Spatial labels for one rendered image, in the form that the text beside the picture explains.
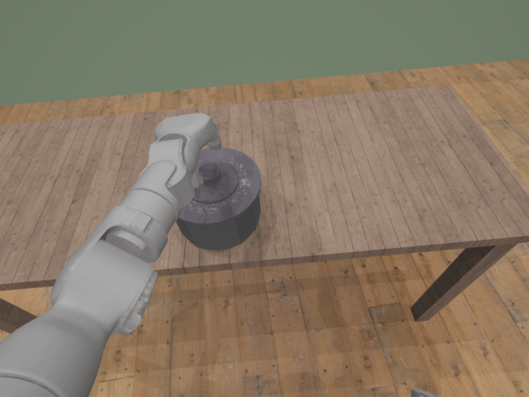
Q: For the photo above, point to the pot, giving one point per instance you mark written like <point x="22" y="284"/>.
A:
<point x="223" y="236"/>

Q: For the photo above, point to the robot left hand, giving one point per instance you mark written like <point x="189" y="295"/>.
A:
<point x="198" y="125"/>

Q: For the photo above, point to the table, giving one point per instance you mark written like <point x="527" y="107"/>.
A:
<point x="342" y="177"/>

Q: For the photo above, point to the lid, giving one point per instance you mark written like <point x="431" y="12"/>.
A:
<point x="233" y="195"/>

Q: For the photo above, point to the left robot upper arm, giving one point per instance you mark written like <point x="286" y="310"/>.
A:
<point x="59" y="353"/>

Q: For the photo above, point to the robot left forearm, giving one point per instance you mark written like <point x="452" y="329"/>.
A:
<point x="140" y="224"/>

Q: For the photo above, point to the knob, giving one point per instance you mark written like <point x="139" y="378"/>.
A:
<point x="211" y="173"/>

